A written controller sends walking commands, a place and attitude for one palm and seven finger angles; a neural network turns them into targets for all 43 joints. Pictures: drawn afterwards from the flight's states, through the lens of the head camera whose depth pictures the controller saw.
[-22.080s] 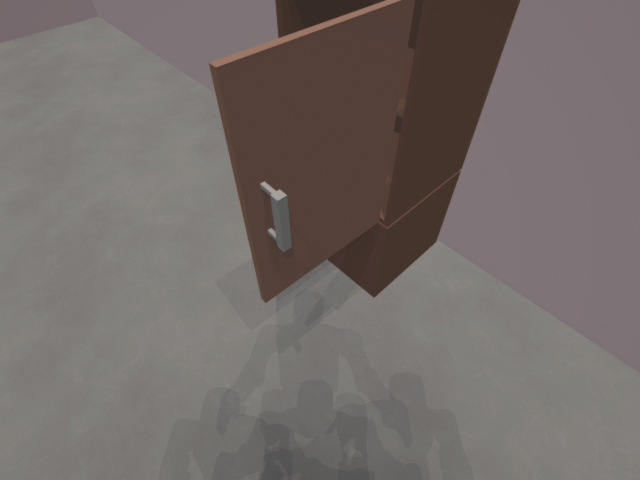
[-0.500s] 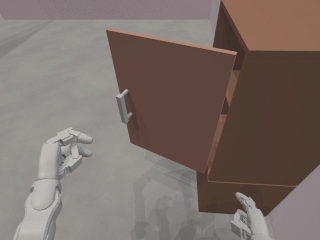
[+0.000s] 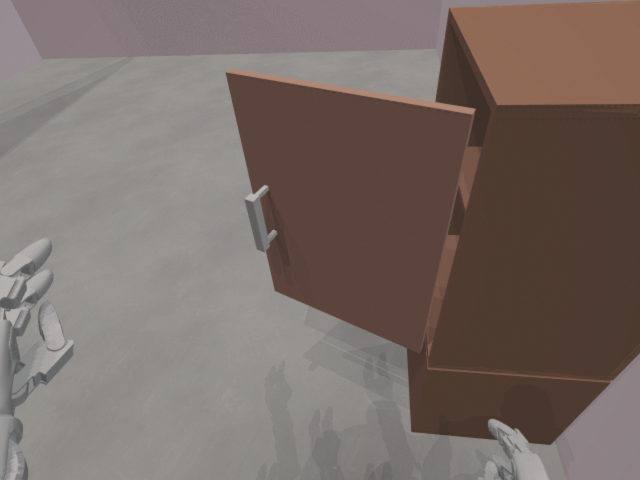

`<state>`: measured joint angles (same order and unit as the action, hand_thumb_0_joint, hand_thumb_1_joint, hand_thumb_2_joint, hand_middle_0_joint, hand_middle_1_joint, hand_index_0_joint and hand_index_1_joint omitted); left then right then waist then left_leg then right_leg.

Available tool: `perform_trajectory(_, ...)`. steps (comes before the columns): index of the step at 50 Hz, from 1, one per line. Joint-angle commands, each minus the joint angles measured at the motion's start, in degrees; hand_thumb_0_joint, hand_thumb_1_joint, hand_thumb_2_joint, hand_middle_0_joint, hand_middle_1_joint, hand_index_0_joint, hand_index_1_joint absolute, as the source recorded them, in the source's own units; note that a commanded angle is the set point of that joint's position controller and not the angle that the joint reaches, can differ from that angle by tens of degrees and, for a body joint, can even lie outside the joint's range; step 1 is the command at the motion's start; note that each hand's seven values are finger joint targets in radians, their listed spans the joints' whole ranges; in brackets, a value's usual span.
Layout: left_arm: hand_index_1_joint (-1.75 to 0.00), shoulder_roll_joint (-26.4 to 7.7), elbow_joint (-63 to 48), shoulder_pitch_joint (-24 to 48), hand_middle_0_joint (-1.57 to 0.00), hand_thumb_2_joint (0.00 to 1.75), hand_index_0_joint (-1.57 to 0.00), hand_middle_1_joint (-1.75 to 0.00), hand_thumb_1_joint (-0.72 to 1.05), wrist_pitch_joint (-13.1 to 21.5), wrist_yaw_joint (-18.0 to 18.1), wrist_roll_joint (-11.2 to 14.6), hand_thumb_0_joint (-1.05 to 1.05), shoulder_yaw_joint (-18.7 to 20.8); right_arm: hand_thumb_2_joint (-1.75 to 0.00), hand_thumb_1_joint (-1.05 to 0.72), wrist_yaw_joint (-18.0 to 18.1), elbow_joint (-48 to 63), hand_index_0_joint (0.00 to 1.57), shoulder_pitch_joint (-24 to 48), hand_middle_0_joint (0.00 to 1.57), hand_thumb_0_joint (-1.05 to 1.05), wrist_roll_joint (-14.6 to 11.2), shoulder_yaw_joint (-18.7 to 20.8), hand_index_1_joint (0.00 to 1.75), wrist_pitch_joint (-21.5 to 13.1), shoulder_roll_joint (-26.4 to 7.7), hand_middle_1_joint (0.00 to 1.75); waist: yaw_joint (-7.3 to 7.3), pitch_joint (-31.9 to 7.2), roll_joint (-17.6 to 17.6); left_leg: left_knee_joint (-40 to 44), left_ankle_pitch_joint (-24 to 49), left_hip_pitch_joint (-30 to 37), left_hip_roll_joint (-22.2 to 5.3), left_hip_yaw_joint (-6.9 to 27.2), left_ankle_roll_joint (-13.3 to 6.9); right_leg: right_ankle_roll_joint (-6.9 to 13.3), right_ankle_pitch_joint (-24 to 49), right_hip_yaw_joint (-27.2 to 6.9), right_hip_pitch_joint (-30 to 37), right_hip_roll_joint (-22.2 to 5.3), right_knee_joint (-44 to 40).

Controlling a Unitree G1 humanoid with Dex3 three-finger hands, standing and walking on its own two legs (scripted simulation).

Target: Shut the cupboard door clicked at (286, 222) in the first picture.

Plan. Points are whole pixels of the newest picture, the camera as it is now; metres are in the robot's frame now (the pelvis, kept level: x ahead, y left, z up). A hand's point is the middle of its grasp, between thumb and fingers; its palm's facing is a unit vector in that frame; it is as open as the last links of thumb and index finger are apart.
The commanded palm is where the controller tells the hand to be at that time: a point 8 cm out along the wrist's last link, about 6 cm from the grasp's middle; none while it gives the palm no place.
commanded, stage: draw the hand back to the body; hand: left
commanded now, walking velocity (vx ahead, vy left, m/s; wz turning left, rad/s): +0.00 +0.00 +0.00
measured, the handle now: (263, 218) +0.63 +0.22 -0.05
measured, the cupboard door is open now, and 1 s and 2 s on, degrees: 67 67 67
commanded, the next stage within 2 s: step back with the hand held close in 0.22 s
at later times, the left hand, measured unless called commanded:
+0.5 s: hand (80, 345) +0.19 +0.26 +0.15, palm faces +0.43 -0.78 -0.45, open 7.4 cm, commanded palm +0.13 +0.30 +0.17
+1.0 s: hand (20, 388) +0.14 +0.30 +0.15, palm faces +0.44 -0.76 -0.47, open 7.4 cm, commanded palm +0.08 +0.33 +0.17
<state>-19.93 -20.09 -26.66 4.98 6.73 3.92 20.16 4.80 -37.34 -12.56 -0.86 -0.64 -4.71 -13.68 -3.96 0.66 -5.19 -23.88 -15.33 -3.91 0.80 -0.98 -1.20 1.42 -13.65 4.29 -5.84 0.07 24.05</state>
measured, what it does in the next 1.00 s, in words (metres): shifts its weight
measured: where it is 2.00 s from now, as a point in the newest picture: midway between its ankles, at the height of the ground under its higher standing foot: outside the picture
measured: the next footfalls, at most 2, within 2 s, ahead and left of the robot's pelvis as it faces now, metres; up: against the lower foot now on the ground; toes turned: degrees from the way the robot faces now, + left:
right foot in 2.00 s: -0.25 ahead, -0.13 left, +0.00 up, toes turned +2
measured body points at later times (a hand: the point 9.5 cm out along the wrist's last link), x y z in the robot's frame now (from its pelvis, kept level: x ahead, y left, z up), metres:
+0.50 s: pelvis -0.01 +0.00 +0.00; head -0.01 -0.03 +0.45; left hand +0.16 +0.30 +0.18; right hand +0.17 -0.24 -0.10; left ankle -0.02 +0.11 -0.74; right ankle +0.00 -0.10 -0.74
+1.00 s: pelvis -0.06 +0.03 -0.02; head -0.06 +0.04 +0.43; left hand +0.12 +0.34 +0.18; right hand +0.10 -0.21 -0.09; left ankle -0.02 +0.11 -0.74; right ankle +0.00 -0.10 -0.74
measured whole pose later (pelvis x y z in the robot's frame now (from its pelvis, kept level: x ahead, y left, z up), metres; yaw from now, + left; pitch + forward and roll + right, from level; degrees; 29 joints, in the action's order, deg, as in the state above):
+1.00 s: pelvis -0.06 +0.03 -0.02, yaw -1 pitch +0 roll -1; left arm -23.3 -26.1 -30.3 10.7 8.5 1.7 25.0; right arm 5.8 -31.2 -12.8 -0.9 -0.2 -0.3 -12.8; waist -0.1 -0.2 -0.6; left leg -36.3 -15.8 -20.9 1.8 -2.9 -4.2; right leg -0.8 -11.8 2.7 -21.8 -1.4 33.5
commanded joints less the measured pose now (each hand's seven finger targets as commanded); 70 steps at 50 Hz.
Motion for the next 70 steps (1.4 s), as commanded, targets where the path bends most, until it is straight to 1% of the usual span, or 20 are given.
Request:
perform_trajectory(1, -0.30, -11.5, -11.5, 8.0, -0.20, 0.90, -0.20, -0.30, 0.90, 3.9, 0.9, -0.4, 0.00, 5.6, -0.90, -0.90, 0.6, 9.6, 0.20, 8.8, 0.20, 0.00, 0.1, 1.7, 0.30, -4.6, -5.2, 0.30, 0.63, -1.8, 3.0, 4.4, 7.6, -3.2, -1.5, 0.6, -0.8, -0.8, 2.3, -3.0, -0.1, -1.3, -5.5)
perform_trajectory(4, -0.30, -11.8, -13.4, 7.1, -0.20, 0.90, -0.20, -0.30, 0.90, 4.4, 1.2, -0.5, 0.00, 6.2, -0.90, -0.90, 0.7, 9.8, 0.20, 9.0, 0.20, 0.00, 0.2, 1.5, 0.30, -5.2, -4.7, 0.30, 0.15, -3.4, 0.9, 4.2, 8.9, -3.0, -1.3, 0.5, -0.7, -0.6, 4.1, -3.1, 1.3, -1.4, -4.8)
perform_trajectory(10, -0.30, -11.4, -12.1, 6.1, -0.20, 0.90, -0.20, -0.30, 0.90, 4.5, 0.8, -0.3, 0.00, 6.6, -0.90, -0.90, 0.6, 9.6, 0.20, 8.9, 0.20, 0.00, 0.1, 1.4, 0.30, -5.3, -4.3, 0.30, 0.27, -0.7, 0.3, 4.5, 8.7, -3.8, -1.4, 0.2, -0.3, -0.6, 3.7, -3.3, 0.6, -1.2, -5.6)
perform_trajectory(17, -0.30, -10.7, -10.5, 5.2, -0.20, 0.90, -0.20, -0.30, 0.90, 4.4, 0.3, 0.1, 0.00, 6.2, -0.90, -0.90, 0.4, 9.8, 0.20, 8.6, 0.20, 0.00, 0.2, 1.7, 0.30, -5.1, -4.5, 0.30, 0.39, -0.7, 1.9, 4.4, 9.1, -3.3, -1.5, -0.2, -0.7, -0.9, 3.9, -3.8, 0.7, -1.4, -6.4)
perform_trajectory(18, -0.30, -16.4, -13.4, 10.4, -0.20, 0.90, -0.20, -0.30, 0.90, 6.4, 1.0, -0.5, 0.00, 11.8, -0.90, -0.90, 0.1, 11.3, 0.20, 8.3, 0.20, 0.00, -0.2, 2.8, 0.30, -3.5, -6.8, 0.30, 2.62, 1.3, 2.5, 0.3, 4.2, -8.5, -2.6, 1.2, -1.5, -0.3, 3.6, -10.8, -4.7, -5.1, -9.6)
perform_trajectory(20, -0.30, -11.9, -9.5, 3.4, -0.20, 0.90, -0.20, -0.30, 0.90, 7.2, 0.8, -0.8, 0.00, 7.9, -0.90, -0.90, -0.2, 10.3, 0.20, 7.5, 0.20, 0.00, 0.2, 3.0, 0.30, -1.9, -5.8, 0.30, 3.16, -1.3, 7.5, -4.5, 3.3, -8.4, -1.8, 1.6, -1.4, 1.0, 2.4, -12.9, -6.9, -9.1, -10.8)
perform_trajectory(22, -0.30, -12.4, -10.9, 1.7, -0.20, 0.90, -0.20, -0.30, 0.90, 8.2, 1.1, -0.8, 0.00, 8.2, -0.90, -0.90, -0.3, 10.7, 0.20, 7.3, 0.20, 0.00, 0.0, 3.1, 0.30, -1.1, -5.6, 0.30, 3.39, -4.2, 6.6, -5.7, 4.1, -9.1, -1.8, 1.8, -1.1, 2.1, 6.0, -12.4, -6.1, -10.7, -8.7)
perform_trajectory(28, -0.30, -14.4, -16.0, -1.7, -0.20, 0.90, -0.20, -0.30, 0.90, 8.1, 2.2, -0.2, 0.00, 10.4, -0.90, -0.90, 1.1, 12.9, 0.20, 7.6, 0.20, 0.00, -0.1, 3.8, 0.30, 1.6, -7.0, 0.30, 3.62, -10.9, 1.2, -1.0, 24.3, -8.5, -5.1, 4.0, -0.5, -0.2, 24.1, -5.9, -0.2, -5.3, 3.0)
perform_trajectory(31, -0.30, -16.0, -16.3, -2.9, -0.20, 0.90, -0.20, -0.30, 0.90, 7.2, 2.4, 0.0, 0.00, 12.2, -0.90, -0.90, 1.5, 14.0, 0.20, 7.7, 0.20, 0.00, 0.0, 4.0, 0.30, 2.8, -7.2, 0.30, 3.28, -12.2, 0.7, -1.1, 29.0, -10.2, -6.2, 4.5, -0.3, -0.8, 27.4, -5.5, 1.2, -4.1, 6.1)
perform_trajectory(35, -0.30, -14.7, -15.8, -4.3, -0.20, 0.90, -0.20, -0.30, 0.90, 6.6, 2.5, 0.0, 0.00, 11.5, -0.90, -0.90, 1.5, 14.9, 0.20, 6.9, 0.20, 0.00, -0.2, 4.1, 0.30, 3.8, -7.3, 0.30, 3.61, -10.2, 2.5, 0.8, 20.0, -16.4, -7.3, 5.7, -0.9, -1.1, 22.2, -6.1, 1.6, -3.6, 7.1)
perform_trajectory(41, -0.30, -15.9, -17.0, -2.8, -0.20, 0.90, -0.20, -0.30, 0.90, 7.7, 2.8, -1.3, 0.00, 13.3, -0.90, -0.90, 1.7, 15.5, 0.20, 7.4, 0.20, 0.00, 0.0, 4.0, 0.30, 3.0, -8.2, 0.30, 3.45, -5.6, -0.7, 7.3, -6.7, -33.0, -9.1, 9.3, -3.9, -2.0, 11.4, -6.4, 6.6, -1.4, 10.5)
perform_trajectory(42, -0.30, -14.2, -16.6, -2.8, -0.20, 0.90, -0.20, -0.30, 0.90, 8.0, 2.7, -1.4, 0.00, 12.2, -0.90, -0.90, 1.7, 15.5, 0.20, 6.9, 0.20, 0.00, -0.1, 3.7, 0.30, 2.8, -7.6, 0.30, 3.83, -5.0, -1.1, 7.7, -10.6, -35.7, -9.2, 9.6, -4.3, -2.0, 11.1, -6.4, 7.6, -1.4, 11.6)
perform_trajectory(46, -0.30, -15.2, -17.8, -0.1, -0.20, 0.90, -0.20, -0.30, 0.90, 9.2, 2.9, -2.4, 0.00, 13.1, -0.90, -0.90, 1.6, 15.3, 0.20, 6.2, 0.20, 0.00, 0.1, 3.9, 0.30, 1.5, -8.3, 0.30, 3.97, -4.5, -0.9, 8.1, -20.4, -41.3, -9.5, 10.4, -5.3, -2.2, 9.0, -7.1, 9.4, -0.8, 13.3)
perform_trajectory(51, -0.30, -15.1, -19.9, 1.9, -0.20, 0.90, -0.20, -0.30, 0.90, 10.4, 3.2, -3.0, 0.00, 13.3, -0.90, -0.90, 1.4, 14.5, 0.20, 4.9, 0.20, 0.00, 0.5, 3.8, 0.30, -0.1, -8.4, 0.30, 4.21, -5.0, 0.0, 5.2, -21.6, -42.3, -8.4, 9.8, -5.0, -1.6, 7.5, -8.7, 8.4, -1.6, 13.2)
perform_trajectory(58, -0.30, -14.3, -19.1, 1.6, -0.20, 0.90, -0.20, -0.30, 0.90, 11.7, 3.7, -2.9, 0.00, 12.2, -0.90, -0.90, 0.7, 13.4, 0.20, 4.3, 0.20, 0.00, 0.8, 3.5, 0.30, -1.1, -7.4, 0.30, 4.68, -2.7, 4.7, -2.5, -20.0, -37.3, -5.0, 7.7, -3.1, 0.8, -4.6, -14.3, -2.7, -5.6, 4.0)
perform_trajectory(60, -0.30, -14.8, -19.4, 0.5, -0.20, 0.90, -0.20, -0.30, 0.90, 12.3, 3.9, -2.7, 0.00, 12.5, -0.90, -0.90, 0.3, 13.1, 0.20, 4.1, 0.20, 0.00, 0.9, 3.5, 0.30, -1.3, -7.2, 0.30, 4.76, -3.4, 4.4, -2.9, -17.6, -34.9, -4.6, 7.8, -2.7, 1.1, -5.4, -13.9, -4.9, -6.0, 2.5)
perform_trajectory(62, -0.30, -15.0, -19.5, -1.0, -0.20, 0.90, -0.20, -0.30, 0.90, 12.8, 4.1, -2.6, 0.00, 13.0, -0.90, -0.90, 0.4, 12.9, 0.20, 4.4, 0.20, 0.00, 0.9, 3.4, 0.30, -1.4, -7.2, 0.30, 4.69, -4.7, 2.4, 0.2, -17.5, -35.7, -5.9, 9.0, -3.1, 0.3, -4.0, -11.2, -2.7, -4.4, 4.6)
perform_trajectory(66, -0.30, -15.5, -19.7, -1.8, -0.20, 0.90, -0.20, -0.30, 0.90, 13.7, 3.8, -3.5, 0.00, 14.9, -0.90, -0.90, 0.9, 13.3, 0.20, 5.7, 0.20, 0.00, 0.8, 3.9, 0.30, -2.3, -8.4, 0.30, 4.01, -5.7, -6.4, 10.7, -24.7, -48.7, -12.1, 14.9, -6.1, -2.3, 6.5, -5.9, 11.3, 2.5, 18.9)
perform_trajectory(67, -0.30, -15.0, -20.2, -1.7, -0.20, 0.90, -0.20, -0.30, 0.90, 13.8, 3.6, -3.5, 0.00, 14.8, -0.90, -0.90, 1.0, 13.2, 0.20, 5.6, 0.20, 0.00, 1.2, 3.9, 0.30, -2.4, -8.0, 0.30, 3.89, -5.9, -6.6, 11.2, -23.2, -49.9, -13.3, 15.6, -6.5, -2.5, 9.3, -5.6, 12.9, 3.3, 21.4)
perform_trajectory(70, -0.30, -15.0, -20.1, -3.5, -0.20, 0.90, -0.20, -0.30, 0.90, 13.7, 2.9, -2.7, 0.00, 15.1, -0.90, -0.90, 0.8, 12.8, 0.20, 4.9, 0.20, 0.00, 1.0, 4.5, 0.30, -2.9, -7.9, 0.30, 4.03, -8.0, -1.0, 4.3, -11.1, -43.9, -11.5, 12.7, -5.6, -1.8, 16.5, -8.6, 10.2, 2.6, 19.1)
